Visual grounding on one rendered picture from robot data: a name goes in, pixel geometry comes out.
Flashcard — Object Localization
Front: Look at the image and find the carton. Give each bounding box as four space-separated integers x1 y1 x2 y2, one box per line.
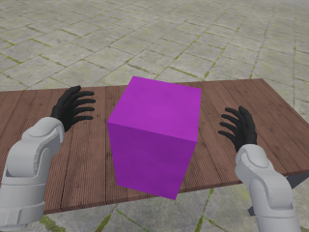
106 76 202 200

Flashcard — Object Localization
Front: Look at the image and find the robot right hand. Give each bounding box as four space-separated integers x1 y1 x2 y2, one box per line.
218 105 258 152

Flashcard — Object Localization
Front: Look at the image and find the left robot forearm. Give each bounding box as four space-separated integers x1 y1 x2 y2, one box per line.
0 117 65 232

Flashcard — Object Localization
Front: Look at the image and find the right robot forearm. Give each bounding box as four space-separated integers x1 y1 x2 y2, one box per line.
235 144 302 232

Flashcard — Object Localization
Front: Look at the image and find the table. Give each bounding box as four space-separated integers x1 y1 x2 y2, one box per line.
0 78 309 217

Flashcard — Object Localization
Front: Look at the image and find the robot left hand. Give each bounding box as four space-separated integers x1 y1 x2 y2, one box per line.
50 85 96 132

